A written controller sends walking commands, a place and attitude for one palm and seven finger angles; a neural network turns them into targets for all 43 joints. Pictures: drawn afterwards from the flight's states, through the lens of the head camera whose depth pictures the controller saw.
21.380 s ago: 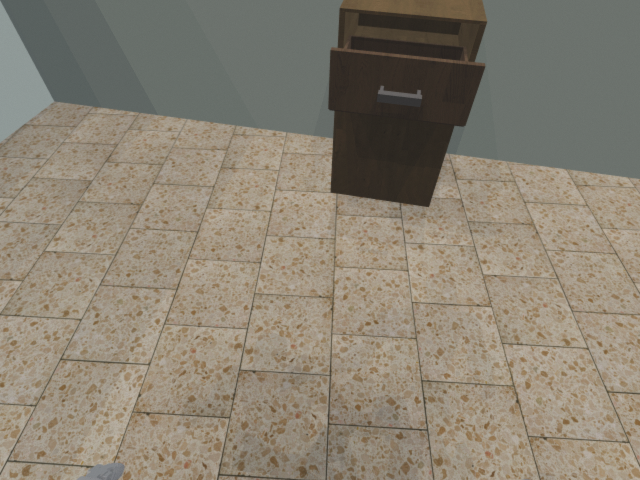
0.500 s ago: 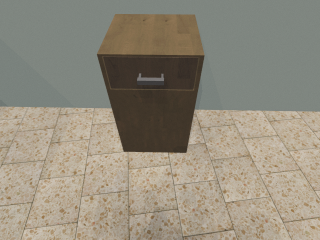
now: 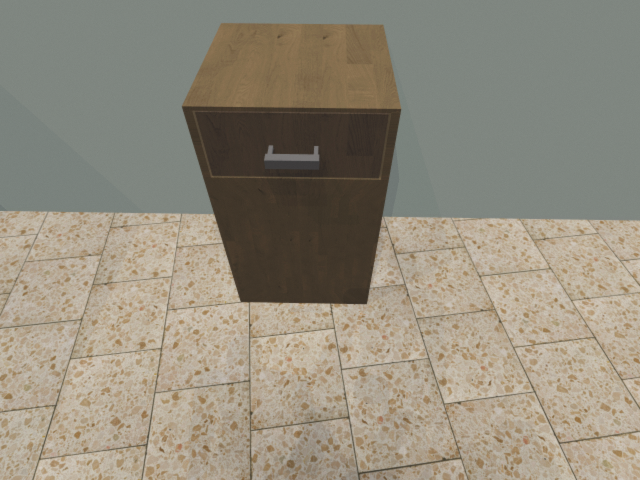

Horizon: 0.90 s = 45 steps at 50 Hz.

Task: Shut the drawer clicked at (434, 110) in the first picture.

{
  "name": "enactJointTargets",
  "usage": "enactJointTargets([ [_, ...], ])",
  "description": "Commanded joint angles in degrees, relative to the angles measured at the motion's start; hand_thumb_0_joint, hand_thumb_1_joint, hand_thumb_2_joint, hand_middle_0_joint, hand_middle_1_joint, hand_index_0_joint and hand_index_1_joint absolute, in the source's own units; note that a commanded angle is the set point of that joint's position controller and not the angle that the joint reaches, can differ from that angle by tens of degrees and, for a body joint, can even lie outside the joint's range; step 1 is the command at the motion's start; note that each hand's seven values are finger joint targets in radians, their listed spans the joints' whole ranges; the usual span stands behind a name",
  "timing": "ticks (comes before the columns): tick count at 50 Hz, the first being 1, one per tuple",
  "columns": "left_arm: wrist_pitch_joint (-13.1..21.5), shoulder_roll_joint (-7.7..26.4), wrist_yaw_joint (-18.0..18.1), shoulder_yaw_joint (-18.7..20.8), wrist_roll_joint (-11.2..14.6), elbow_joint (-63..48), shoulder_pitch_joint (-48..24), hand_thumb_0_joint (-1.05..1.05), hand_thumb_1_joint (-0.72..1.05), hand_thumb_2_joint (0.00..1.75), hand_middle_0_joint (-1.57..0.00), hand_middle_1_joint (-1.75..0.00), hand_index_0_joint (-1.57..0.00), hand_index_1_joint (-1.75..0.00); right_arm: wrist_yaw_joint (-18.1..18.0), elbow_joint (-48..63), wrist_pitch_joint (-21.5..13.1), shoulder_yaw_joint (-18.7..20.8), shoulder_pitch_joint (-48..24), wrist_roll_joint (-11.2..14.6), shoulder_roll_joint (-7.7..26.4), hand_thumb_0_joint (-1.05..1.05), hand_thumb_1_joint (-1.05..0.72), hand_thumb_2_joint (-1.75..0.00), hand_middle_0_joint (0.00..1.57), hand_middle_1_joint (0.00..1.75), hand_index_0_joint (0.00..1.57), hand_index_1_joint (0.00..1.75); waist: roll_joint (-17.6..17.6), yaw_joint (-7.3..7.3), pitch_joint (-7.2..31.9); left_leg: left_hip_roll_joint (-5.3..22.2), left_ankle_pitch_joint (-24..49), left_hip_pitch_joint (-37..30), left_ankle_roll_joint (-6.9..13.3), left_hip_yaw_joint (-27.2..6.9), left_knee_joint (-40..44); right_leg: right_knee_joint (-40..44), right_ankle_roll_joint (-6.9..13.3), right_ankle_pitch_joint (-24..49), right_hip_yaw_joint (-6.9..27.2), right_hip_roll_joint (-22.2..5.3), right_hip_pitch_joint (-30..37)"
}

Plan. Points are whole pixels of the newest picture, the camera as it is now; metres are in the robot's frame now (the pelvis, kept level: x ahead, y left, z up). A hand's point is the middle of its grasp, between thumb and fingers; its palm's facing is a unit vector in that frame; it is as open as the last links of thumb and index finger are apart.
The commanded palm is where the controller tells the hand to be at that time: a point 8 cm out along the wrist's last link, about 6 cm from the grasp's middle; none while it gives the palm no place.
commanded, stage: look to check the result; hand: left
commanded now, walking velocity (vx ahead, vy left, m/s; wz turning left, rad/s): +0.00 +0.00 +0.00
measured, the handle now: (292, 155) +0.78 +0.10 -0.08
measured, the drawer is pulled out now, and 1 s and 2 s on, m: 0.00 0.00 0.00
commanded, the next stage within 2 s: stand and wait in 0.34 s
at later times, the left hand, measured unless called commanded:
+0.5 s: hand out of the picture +0.01 +0.16 -0.17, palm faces +0.05 -0.98 -0.19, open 7.4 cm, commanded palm none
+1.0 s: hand out of the picture +0.02 +0.18 -0.17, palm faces +0.03 -0.97 -0.23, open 7.4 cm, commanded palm none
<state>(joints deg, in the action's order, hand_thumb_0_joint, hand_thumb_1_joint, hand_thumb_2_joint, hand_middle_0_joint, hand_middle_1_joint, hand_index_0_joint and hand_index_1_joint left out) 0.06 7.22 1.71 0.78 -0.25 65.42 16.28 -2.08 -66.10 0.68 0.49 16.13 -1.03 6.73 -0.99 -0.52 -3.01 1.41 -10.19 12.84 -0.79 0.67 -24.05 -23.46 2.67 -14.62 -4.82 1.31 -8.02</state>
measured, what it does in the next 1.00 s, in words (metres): stands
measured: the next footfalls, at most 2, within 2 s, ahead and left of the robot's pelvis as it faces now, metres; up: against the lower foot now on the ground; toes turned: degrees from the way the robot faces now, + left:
none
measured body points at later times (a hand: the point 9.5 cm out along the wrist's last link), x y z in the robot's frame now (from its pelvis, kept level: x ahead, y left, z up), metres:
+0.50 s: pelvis +0.01 -0.01 +0.00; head +0.02 -0.01 +0.45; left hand +0.00 +0.21 -0.16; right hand +0.00 -0.22 -0.17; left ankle +0.03 +0.13 -0.74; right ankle -0.02 -0.09 -0.74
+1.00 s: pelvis +0.01 -0.01 +0.00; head +0.02 -0.02 +0.45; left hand +0.02 +0.23 -0.15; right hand +0.01 -0.24 -0.16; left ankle +0.03 +0.13 -0.74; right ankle -0.02 -0.09 -0.74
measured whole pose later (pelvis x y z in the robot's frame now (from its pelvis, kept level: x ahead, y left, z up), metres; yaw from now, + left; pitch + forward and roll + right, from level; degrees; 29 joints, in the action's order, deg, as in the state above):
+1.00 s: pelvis +0.01 -0.01 +0.00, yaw +0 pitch -2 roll +0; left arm 0.5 10.2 1.3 1.4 -0.3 64.9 13.7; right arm -2.1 -66.0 0.3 0.7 13.7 -1.1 10.3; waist -1.2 -0.5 -2.9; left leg 2.1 -10.1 10.6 -1.5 0.8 -22.3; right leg -21.3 3.3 -14.3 -4.6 2.1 -5.8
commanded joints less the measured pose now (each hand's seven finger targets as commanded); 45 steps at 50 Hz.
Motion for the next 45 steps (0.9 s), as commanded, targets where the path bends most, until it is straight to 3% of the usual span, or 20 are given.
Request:
enactJointTargets([
  [1, 0.93, 5.82, 0.68, 0.96, -0.15, -1.27, 4.28, 0.00, 0.90, 0.90, -0.20, -0.30, -0.20, -0.30, -0.60, 1.35, -0.72, 1.13, 4.14, 0.23, 5.03, 0.00, -0.90, -0.90, 0.20, 0.30, 0.20, 0.30, 0.30, 0.02, -1.09, 4.12, 6.51, -2.65, 2.51, -3.37, 2.57, 6.72, 0.03, 4.43, 6.37, -7.17, -4.16],
  [9, 1.10, 5.59, 0.78, 1.05, -0.12, -1.12, 4.84, 0.00, 0.90, 0.90, -0.20, -0.30, -0.20, -0.30, -0.75, 1.29, -0.75, 1.10, 3.84, 0.21, 4.99, 0.00, -0.90, -0.90, 0.20, 0.30, 0.20, 0.30, 1.22, -0.02, -0.95, 4.06, 6.76, -3.04, 2.36, -2.85, 2.02, 7.04, -0.58, 7.64, 6.38, -7.49, -3.42],
  [16, 1.04, 6.36, 0.80, 1.23, -0.20, -1.38, 4.45, 0.00, 0.90, 0.90, -0.20, -0.30, -0.20, -0.30, -0.70, 1.44, -0.62, 1.17, 3.74, 0.25, 5.50, 0.00, -0.90, -0.90, 0.20, 0.30, 0.20, 0.30, 1.30, 0.03, -1.79, 3.99, 5.97, -2.49, 2.18, -2.69, 2.10, 7.69, -1.00, 6.28, 6.48, -7.34, -3.46],
  [22, 1.21, 6.79, 0.75, 1.46, -0.15, -1.66, 3.67, 0.00, 0.90, 0.90, -0.20, -0.30, -0.20, -0.30, -0.80, 1.46, -0.93, 1.27, 3.52, 0.20, 5.87, 0.00, -0.90, -0.90, 0.20, 0.30, 0.20, 0.30, 0.98, 0.04, -0.86, 4.26, 7.66, -2.92, 2.23, -2.79, 2.28, 7.04, -0.91, 10.09, 6.35, -7.36, -2.11],
  [26, 1.19, 7.05, 0.67, 1.50, -0.19, -1.76, 3.38, 0.00, 0.90, 0.90, -0.20, -0.30, -0.20, -0.30, -0.82, 1.62, -1.05, 1.34, 2.98, 0.16, 6.82, 0.00, -0.90, -0.90, 0.20, 0.30, 0.20, 0.30, -0.20, 0.22, -1.18, 4.47, 7.97, -3.33, 2.32, -3.16, 2.73, 7.03, -0.24, 8.64, 6.32, -7.14, -2.44],
  [33, 1.21, 7.79, 0.53, 1.63, -0.14, -2.00, 2.28, 0.00, 0.90, 0.90, -0.20, -0.30, -0.20, -0.30, -0.67, 1.61, -0.99, 1.33, 2.54, 0.06, 7.35, 0.00, -0.90, -0.90, 0.20, 0.30, 0.20, 0.30, 0.90, 0.09, -1.67, 4.45, 6.20, -3.20, 2.30, -3.24, 3.23, 7.93, -0.21, 6.17, 6.53, -7.24, -2.68],
  [45, 1.43, 9.89, 0.32, 1.88, -0.16, -2.33, 0.38, 0.00, 0.90, 0.90, -0.20, -0.30, -0.20, -0.30, -0.60, 1.78, -1.28, 1.49, 0.66, 0.08, 9.52, 0.00, -0.90, -0.90, 0.20, 0.30, 0.20, 0.30, 0.59, 0.11, -0.41, 4.81, 7.86, -4.28, 2.40, -3.60, 3.79, 7.66, 0.12, 8.63, 6.87, -7.39, -1.66],
])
